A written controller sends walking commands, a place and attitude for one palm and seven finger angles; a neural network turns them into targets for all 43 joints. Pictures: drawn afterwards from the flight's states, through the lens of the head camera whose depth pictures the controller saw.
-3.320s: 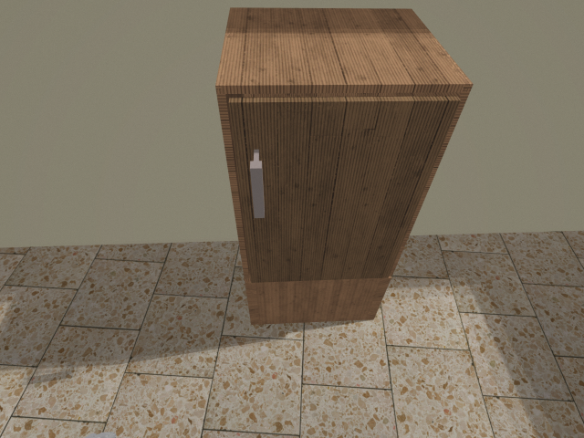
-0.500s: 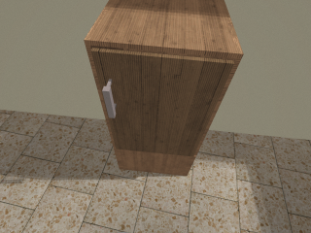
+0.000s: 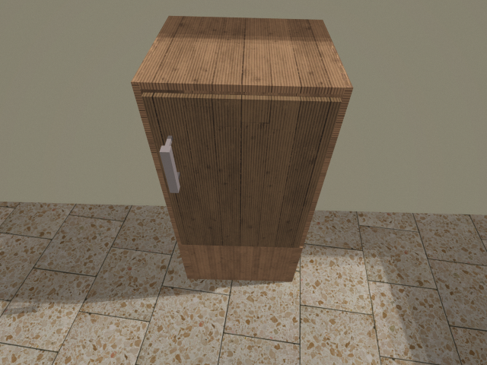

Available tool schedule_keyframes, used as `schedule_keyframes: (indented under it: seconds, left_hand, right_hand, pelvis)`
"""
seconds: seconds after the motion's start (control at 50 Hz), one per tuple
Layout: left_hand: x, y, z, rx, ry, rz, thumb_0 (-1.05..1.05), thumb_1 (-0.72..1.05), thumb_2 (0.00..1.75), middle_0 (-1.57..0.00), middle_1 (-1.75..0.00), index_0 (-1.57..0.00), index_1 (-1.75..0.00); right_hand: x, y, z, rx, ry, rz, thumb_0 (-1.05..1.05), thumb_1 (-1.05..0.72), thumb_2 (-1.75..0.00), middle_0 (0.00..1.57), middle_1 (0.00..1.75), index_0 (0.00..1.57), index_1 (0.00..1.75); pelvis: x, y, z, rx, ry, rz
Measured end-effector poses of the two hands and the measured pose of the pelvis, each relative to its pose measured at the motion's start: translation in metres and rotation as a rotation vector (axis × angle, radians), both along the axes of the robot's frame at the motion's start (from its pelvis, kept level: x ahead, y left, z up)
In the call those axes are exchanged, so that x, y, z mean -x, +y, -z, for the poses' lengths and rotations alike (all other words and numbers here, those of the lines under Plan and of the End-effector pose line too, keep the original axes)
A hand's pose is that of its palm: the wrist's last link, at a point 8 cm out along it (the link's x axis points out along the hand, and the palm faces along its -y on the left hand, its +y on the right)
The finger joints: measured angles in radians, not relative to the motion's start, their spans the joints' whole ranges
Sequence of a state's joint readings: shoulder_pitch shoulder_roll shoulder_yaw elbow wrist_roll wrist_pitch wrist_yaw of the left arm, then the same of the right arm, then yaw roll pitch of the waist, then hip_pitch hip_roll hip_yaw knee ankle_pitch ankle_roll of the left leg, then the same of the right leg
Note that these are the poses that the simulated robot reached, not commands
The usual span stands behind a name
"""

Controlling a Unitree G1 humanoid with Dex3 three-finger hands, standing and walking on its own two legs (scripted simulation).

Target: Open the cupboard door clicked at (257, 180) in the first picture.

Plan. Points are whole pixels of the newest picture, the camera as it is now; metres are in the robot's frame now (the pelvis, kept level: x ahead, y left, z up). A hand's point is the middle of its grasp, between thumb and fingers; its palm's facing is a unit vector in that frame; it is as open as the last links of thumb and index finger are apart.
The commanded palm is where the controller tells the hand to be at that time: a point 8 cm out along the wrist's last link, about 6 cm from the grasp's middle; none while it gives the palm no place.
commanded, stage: come to a stop and stand still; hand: left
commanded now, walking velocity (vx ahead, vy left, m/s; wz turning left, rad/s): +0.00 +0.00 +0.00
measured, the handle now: (172, 164) +0.56 +0.21 -0.02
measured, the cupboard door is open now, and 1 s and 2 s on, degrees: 0 0 0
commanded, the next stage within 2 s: look again from close up in 0.18 s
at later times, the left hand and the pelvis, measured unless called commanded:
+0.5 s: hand out of the picture +0.01 +0.18 -0.19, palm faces +0.05 -0.98 -0.21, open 7.4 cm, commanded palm none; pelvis +0.01 +0.00 -0.01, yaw +1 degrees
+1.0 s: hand out of the picture +0.05 +0.21 -0.14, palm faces +0.21 -0.96 -0.20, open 7.4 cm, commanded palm +0.08 +0.26 -0.07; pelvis -0.02 +0.02 -0.01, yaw +1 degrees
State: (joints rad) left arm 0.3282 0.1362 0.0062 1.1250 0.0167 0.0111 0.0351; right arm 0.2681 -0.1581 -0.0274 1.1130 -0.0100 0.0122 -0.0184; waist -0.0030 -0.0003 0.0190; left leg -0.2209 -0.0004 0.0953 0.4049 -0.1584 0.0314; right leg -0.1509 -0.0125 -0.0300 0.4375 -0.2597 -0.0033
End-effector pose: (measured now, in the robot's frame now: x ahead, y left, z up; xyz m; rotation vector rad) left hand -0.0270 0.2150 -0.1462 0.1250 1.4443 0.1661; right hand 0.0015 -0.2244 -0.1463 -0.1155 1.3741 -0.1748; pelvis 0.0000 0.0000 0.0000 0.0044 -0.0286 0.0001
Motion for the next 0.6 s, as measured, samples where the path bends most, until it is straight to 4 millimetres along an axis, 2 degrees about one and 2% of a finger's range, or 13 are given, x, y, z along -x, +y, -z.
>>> schedule_keyframes:
  seconds: [0.16,0.24,0.3,0.38,0.6]
  left_hand:
    - [-0.008,-0.014,0.005,0.037,-0.023,0.002,0.00,0.91,0.90,-0.20,-0.30,-0.20,-0.30]
    - [-0.008,-0.016,0.005,0.039,-0.017,0.002,0.01,0.91,0.90,-0.20,-0.30,-0.20,-0.30]
    - [-0.008,-0.016,0.005,0.038,-0.015,0.014,0.00,0.91,0.90,-0.20,-0.30,-0.19,-0.30]
    - [-0.015,-0.005,0.006,0.008,-0.053,0.023,0.00,0.91,0.90,-0.20,-0.30,-0.20,-0.30]
    - [-0.049,0.020,0.005,-0.042,-0.190,0.023,0.00,0.91,0.90,-0.20,-0.30,-0.19,-0.30]
  right_hand:
    - [0.047,0.011,-0.002,-0.017,0.119,0.029,0.00,-0.91,-0.90,0.20,0.30,0.20,0.30]
    - [0.058,0.018,-0.002,-0.030,0.147,0.043,0.01,-0.91,-0.90,0.20,0.30,0.20,0.30]
    - [0.058,0.022,-0.002,-0.043,0.149,0.043,0.01,-0.91,-0.90,0.20,0.30,0.20,0.30]
    - [0.041,0.017,0.003,-0.030,0.081,0.020,0.01,-0.91,-0.90,0.20,0.30,0.20,0.30]
    - [-0.038,-0.003,-0.002,0.046,-0.155,-0.039,0.01,-0.92,-0.90,0.20,0.30,0.20,0.30]
  pelvis:
    - [0.002,-0.003,-0.001,0.004,0.007,-0.005]
    - [0.001,-0.003,-0.001,0.004,0.012,-0.005]
    - [0.000,-0.003,0.000,0.004,0.012,-0.009]
    - [0.000,-0.002,0.005,0.013,0.024,-0.027]
    - [-0.006,0.005,0.011,0.019,-0.008,-0.012]
